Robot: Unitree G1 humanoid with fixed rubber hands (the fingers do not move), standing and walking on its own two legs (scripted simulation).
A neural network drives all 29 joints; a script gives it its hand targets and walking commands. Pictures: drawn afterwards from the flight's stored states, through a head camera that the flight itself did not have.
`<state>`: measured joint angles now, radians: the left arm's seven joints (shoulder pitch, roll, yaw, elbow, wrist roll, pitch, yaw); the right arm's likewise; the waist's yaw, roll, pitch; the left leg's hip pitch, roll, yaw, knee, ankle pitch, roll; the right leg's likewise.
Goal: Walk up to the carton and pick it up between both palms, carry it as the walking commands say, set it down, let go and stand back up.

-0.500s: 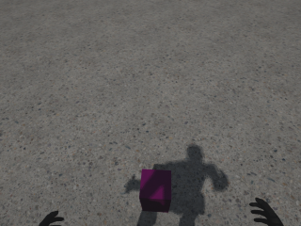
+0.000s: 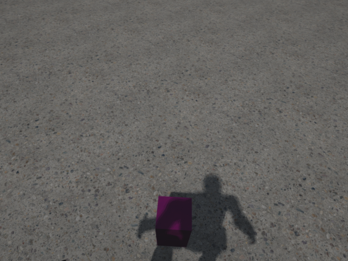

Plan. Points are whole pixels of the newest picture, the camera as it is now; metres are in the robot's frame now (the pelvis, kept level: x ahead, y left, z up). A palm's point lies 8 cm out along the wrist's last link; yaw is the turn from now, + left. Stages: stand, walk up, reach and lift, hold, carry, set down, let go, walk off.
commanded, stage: walk up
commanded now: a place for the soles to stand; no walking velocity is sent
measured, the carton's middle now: (173, 223) +0.39 +0.00 -0.63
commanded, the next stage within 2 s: reach and lift in 1.10 s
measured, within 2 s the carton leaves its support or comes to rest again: neither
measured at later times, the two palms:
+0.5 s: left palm out of the picture +0.06 +0.31 -0.12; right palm out of the picture +0.09 -0.28 -0.11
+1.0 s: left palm out of the picture +0.07 +0.31 -0.12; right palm out of the picture +0.09 -0.28 -0.12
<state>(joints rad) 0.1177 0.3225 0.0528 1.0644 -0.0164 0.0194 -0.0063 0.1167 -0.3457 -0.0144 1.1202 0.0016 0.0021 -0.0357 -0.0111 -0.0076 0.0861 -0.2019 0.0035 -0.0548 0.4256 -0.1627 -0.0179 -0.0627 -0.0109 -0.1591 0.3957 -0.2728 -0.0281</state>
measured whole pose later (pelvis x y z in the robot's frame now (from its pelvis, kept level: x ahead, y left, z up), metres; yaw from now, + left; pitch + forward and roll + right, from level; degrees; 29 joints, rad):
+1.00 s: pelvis +0.01 +0.01 +0.00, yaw +2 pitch -4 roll +0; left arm 0.14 0.33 0.06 1.05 -0.01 0.01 0.00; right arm 0.12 -0.35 -0.01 1.08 0.00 0.00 -0.03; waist 0.00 0.01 0.07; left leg -0.19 -0.03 -0.07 0.42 -0.17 0.00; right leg -0.04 -0.04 -0.18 0.39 -0.29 0.00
